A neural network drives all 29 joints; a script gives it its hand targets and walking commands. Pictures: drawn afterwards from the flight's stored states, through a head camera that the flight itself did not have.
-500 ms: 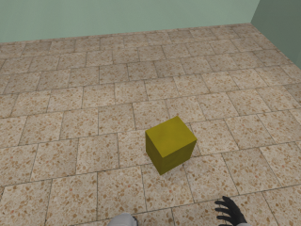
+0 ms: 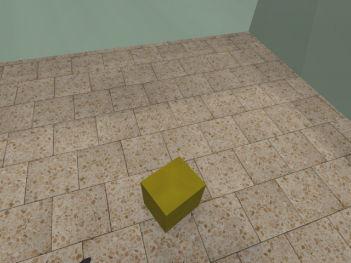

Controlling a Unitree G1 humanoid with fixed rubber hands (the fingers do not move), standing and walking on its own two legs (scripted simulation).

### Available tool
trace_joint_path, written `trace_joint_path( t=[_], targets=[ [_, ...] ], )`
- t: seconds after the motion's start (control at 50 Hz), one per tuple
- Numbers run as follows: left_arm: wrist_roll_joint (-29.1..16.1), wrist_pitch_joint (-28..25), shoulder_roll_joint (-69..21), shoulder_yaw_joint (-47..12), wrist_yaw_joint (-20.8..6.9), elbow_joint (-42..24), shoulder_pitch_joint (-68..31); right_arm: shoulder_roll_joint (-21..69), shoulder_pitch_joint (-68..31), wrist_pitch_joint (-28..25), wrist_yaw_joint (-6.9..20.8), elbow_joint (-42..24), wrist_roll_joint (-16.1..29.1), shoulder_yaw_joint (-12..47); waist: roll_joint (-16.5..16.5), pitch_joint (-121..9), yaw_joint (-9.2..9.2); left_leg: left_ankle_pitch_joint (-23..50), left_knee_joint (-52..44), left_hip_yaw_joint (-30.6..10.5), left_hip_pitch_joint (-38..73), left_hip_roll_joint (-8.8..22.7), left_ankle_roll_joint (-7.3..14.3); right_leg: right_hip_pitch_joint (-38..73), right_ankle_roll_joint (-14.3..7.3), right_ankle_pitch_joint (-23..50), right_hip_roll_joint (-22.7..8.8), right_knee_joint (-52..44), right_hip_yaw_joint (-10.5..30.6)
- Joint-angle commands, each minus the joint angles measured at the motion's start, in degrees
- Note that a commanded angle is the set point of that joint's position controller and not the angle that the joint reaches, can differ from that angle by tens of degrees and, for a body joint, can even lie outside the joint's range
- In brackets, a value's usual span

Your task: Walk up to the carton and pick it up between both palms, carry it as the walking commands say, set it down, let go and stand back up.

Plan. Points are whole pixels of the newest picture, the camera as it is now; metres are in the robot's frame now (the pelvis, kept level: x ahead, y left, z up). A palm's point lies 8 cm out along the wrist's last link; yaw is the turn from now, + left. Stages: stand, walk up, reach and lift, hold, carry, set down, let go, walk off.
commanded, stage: walk up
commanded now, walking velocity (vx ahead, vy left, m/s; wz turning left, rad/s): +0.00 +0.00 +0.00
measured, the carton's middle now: (172, 194) +0.54 -0.03 -0.64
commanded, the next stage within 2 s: none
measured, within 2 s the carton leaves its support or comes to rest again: neither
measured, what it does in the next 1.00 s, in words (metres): steps on the spot: right foot, then right foot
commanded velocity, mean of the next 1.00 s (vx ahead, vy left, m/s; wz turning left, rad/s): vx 0.01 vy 0.02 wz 0.04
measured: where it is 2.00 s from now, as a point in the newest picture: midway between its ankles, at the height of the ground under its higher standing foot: outside the picture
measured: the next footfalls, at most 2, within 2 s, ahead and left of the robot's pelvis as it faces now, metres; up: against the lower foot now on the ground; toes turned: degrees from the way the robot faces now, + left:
right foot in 0.02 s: +0.10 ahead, -0.15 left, +0.00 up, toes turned -6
right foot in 0.68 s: +0.04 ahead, -0.07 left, +0.00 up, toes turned -4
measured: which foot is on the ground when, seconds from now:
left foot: down 0.00-1.00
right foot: up 0.00-0.00, down 0.02-0.42, up 0.44-0.66, down 0.68-1.00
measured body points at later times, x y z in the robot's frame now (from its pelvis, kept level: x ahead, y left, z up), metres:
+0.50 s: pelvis +0.00 +0.04 +0.00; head +0.01 +0.07 +0.45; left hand +0.01 +0.31 -0.17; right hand +0.06 -0.21 -0.14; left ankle +0.00 +0.16 -0.74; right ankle +0.05 -0.13 -0.72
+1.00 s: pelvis -0.01 +0.06 -0.01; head +0.00 +0.06 +0.44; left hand -0.01 +0.31 -0.16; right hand +0.02 -0.19 -0.16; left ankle +0.00 +0.16 -0.74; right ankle +0.00 -0.07 -0.74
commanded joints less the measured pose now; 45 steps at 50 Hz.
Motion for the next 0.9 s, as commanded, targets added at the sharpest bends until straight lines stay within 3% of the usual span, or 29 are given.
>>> trace_joint_path(
  t=[0.0,0.02,0.04,0.1,0.16,0.18,0.2,0.22,0.26,0.3,0.32,0.34,0.36,0.38,0.4,0.42,0.44,0.46,0.5,0.54,0.58,0.62,0.64,0.66,0.68,0.7,0.74,0.76,0.88],
  targets=[
    [0.07,-1.69,6.0,1.57,1.35,2.54,11.31,-4.15,3.25,0.58,-0.58,-1.38,0.73,-0.25,2.03,-6.51,3.84,8.38,4.6,-3.87,-6.31,2.63,3.01,17.45,-0.98,24.65,-5.92,-5.2,3.93],
    [-0.12,-1.83,8.3,1.99,1.09,2.07,9.51,-1.82,7.01,1.17,-0.8,-1.01,1.14,0.35,-6.15,-6.73,2.51,-6.85,6.6,-3.65,-8.64,0.57,0.79,18.4,-3.65,39.89,-12.7,-4.85,9.56],
    [-0.3,-1.3,8.53,2.18,1.15,1.82,6.92,-2.83,7.47,2.3,-1.07,-0.19,0.96,0.28,-10.94,-7.0,2.64,-10.29,8.84,-2.22,-6.5,-0.06,-0.23,14.62,-6.8,35.88,-13.27,-7.29,11.12],
    [0.39,-0.07,6.75,1.96,1.75,1.28,3.32,-4.2,3.62,3.53,-1.13,-0.53,0.77,-0.14,-11.14,-3.91,1.88,-9.21,9.4,-2.62,-5.94,-1.17,0.05,8.98,-7.07,15.41,-10.15,-11.07,9.02],
    [0.4,0.35,5.74,1.68,2.2,0.57,1.64,-4.26,3.54,3.21,-1.25,-0.55,0.36,-0.07,-5.84,-2.95,2.01,0.24,2.36,-2.79,-4.32,0.0,0.55,6.36,-4.38,1.31,-8.31,-10.37,7.13],
    [0.46,0.87,10.69,2.87,3.25,1.05,7.07,-7.75,0.42,4.21,-0.68,-2.27,0.1,-1.7,-1.6,-2.61,4.78,-4.35,11.2,-1.61,-12.56,-2.39,-0.33,10.68,-6.77,2.78,-14.49,-11.1,15.48],
    [0.64,1.03,14.43,3.86,4.47,2.44,13.28,-9.12,-3.13,5.37,-0.07,-4.63,-0.06,-2.41,-5.48,-3.65,7.87,-17.17,29.11,-3.14,-21.2,-3.61,-1.67,14.98,-12.41,12.14,-24.34,-13.77,25.4],
    [0.65,0.73,13.86,3.92,5.04,2.13,13.84,-8.46,-4.42,5.79,0.25,-5.72,-0.13,-2.15,-4.04,-4.72,7.22,-17.34,36.71,-7.65,-22.86,-0.48,-2.03,13.79,-13.5,17.58,-25.67,-12.53,22.74],
    [0.8,0.48,10.46,3.47,4.89,1.2,8.5,-6.89,-4.31,5.59,0.6,-6.25,0.01,-2.11,-6.14,-5.25,4.49,-12.78,37.79,-9.92,-18.98,0.75,-1.42,6.77,-10.08,13.67,-20.48,-12.52,15.35],
    [1.74,0.74,8.03,3.2,3.43,-0.01,1.86,-4.5,-1.55,5.21,1.16,-5.35,0.24,-0.16,-12.56,-5.42,1.48,-10.94,24.21,-7.4,-11.11,-0.27,-0.07,1.32,-5.49,1.84,-11.98,-13.47,6.87],
    [2.07,0.97,7.87,3.27,2.53,0.02,1.83,-3.86,-2.3,5.08,1.23,-5.34,0.39,0.69,-13.74,-4.81,1.93,-10.86,17.86,-5.14,-8.86,-1.56,-0.17,1.15,-5.26,-2.85,-9.84,-14.5,6.4],
    [2.09,1.16,8.05,3.15,1.69,0.3,2.18,-3.71,-2.45,4.82,0.86,-5.13,0.53,0.99,-12.27,-4.58,1.65,-6.94,11.04,-2.69,-5.48,-2.49,-0.34,1.26,-5.33,-4.06,-8.27,-13.65,5.02],
    [1.58,1.71,7.89,2.77,1.19,1.39,3.38,-3.82,-1.52,4.05,0.52,-4.5,0.48,1.02,-9.74,-4.77,1.05,-0.88,2.67,0.29,-0.93,-3.42,-0.57,1.09,-5.12,-4.66,-5.89,-11.24,2.3],
    [1.33,1.85,6.3,1.65,1.0,1.65,5.61,-5.67,-0.65,3.46,0.04,-3.67,0.32,0.38,-2.85,-3.76,1.7,2.05,-2.74,-0.99,1.3,-1.88,-0.7,-0.4,-4.41,-7.12,-3.84,-6.9,0.69],
    [1.03,1.76,3.4,0.33,0.9,1.76,8.88,-9.22,-0.23,2.9,-0.4,-3.16,-0.09,-0.68,8.29,-3.66,3.34,-0.89,-8.19,-10.81,1.62,5.52,0.03,-1.76,-2.48,-12.15,-0.38,0.22,-1.33],
    [0.54,2.27,1.41,-0.52,1.29,0.3,8.92,-13.7,-4.48,2.52,-0.52,-5.44,0.05,-1.31,20.54,-0.53,3.63,-2.86,-15.14,-22.6,-6.55,14.96,3.82,-4.2,-0.09,-20.09,2.91,3.32,-2.61],
    [0.09,3.39,4.42,0.25,1.35,0.97,6.45,-13.1,-7.13,2.55,-0.23,-5.92,-0.37,-0.8,17.81,2.46,2.47,-10.7,-17.12,-22.92,-12.62,14.76,6.75,-1.86,-0.35,-19.89,1.59,8.21,2.59],
    [0.16,3.62,5.04,0.51,0.92,1.49,7.18,-11.59,-9.83,2.47,-0.24,-6.21,-0.25,-0.33,13.94,3.39,3.62,-11.61,-16.52,-19.78,-13.18,12.27,6.97,-0.39,-0.46,-16.77,1.92,10.73,3.27],
    [0.49,3.08,5.04,0.53,0.52,2.95,9.83,-9.6,-12.26,1.84,-0.57,-6.51,0.06,-0.16,12.64,1.67,4.59,-3.08,-12.86,-13.72,-8.72,8.98,6.53,0.16,-0.26,-13.39,1.97,11.38,3.11],
    [0.91,2.37,3.86,0.2,0.75,3.39,10.78,-8.24,-9.68,1.27,-0.88,-5.16,0.04,0.0,12.65,-0.59,4.05,9.0,-9.92,-12.03,-3.66,9.04,7.3,0.78,0.06,-13.61,2.1,8.69,2.34],
    [0.83,1.74,3.0,-0.01,1.2,3.14,10.61,-8.27,-8.09,1.3,-1.01,-4.09,0.08,-0.26,12.12,-1.28,4.01,14.4,-7.09,-11.77,-1.08,9.11,7.63,2.61,0.17,-11.97,2.61,1.79,1.39],
    [0.72,0.93,1.84,-0.15,1.72,3.97,12.85,-8.32,-7.72,1.67,-0.96,-3.49,0.45,-0.45,10.89,-1.85,5.03,14.28,-5.0,-11.55,-1.5,7.92,6.75,8.07,0.0,-5.12,2.85,-8.04,-0.53],
    [0.63,0.41,1.77,0.01,1.99,4.63,14.13,-7.45,-7.38,1.68,-0.87,-3.31,0.55,-0.25,9.12,-2.63,5.33,12.3,-4.43,-11.47,-3.19,6.91,5.89,12.02,-0.4,-1.46,0.97,-10.03,0.35],
    [0.78,-0.2,2.72,0.16,2.12,4.78,14.71,-6.01,-6.86,1.61,-0.74,-3.5,0.76,0.21,6.07,-2.96,5.05,9.4,-2.99,-10.5,-5.15,4.98,5.03,14.75,-1.13,4.36,-2.1,-10.28,3.15],
    [0.47,-0.36,3.41,-0.02,1.76,5.17,11.96,-4.2,-5.82,1.5,-0.7,-3.45,1.25,1.07,0.94,-1.91,4.14,7.0,-5.16,-8.44,-4.67,1.77,3.44,14.14,-1.92,9.18,-3.23,-10.43,5.93],
    [0.5,-0.4,3.39,-0.24,1.55,5.57,11.09,-4.18,-5.79,1.6,-0.94,-2.77,1.28,1.08,-1.21,-0.64,3.86,5.29,-6.12,-7.43,-1.82,1.52,2.88,11.24,-2.07,8.74,-3.26,-10.67,5.97],
    [0.54,-0.43,2.44,-0.45,1.51,5.73,11.13,-5.96,-6.32,1.77,-0.91,-2.37,1.19,0.27,-0.27,0.1,3.78,5.76,-6.36,-8.0,0.01,2.43,2.97,9.29,-1.55,4.23,-2.0,-11.56,4.64],
    [0.68,-0.25,4.18,0.18,1.74,5.2,12.13,-8.34,-5.91,2.09,-1.19,-1.79,-0.41,-1.15,3.15,-0.96,4.68,8.16,-1.84,-8.92,0.25,3.09,3.22,9.6,-0.44,3.55,-1.17,-9.51,3.13],
    [0.67,0.95,3.62,0.48,2.4,4.32,11.45,-7.59,-5.65,3.01,-1.21,-2.72,-1.05,-1.28,4.32,1.07,4.02,1.81,-2.14,-13.48,-7.6,4.28,4.46,8.83,-0.54,-3.85,-0.23,-5.73,0.58]
  ],
)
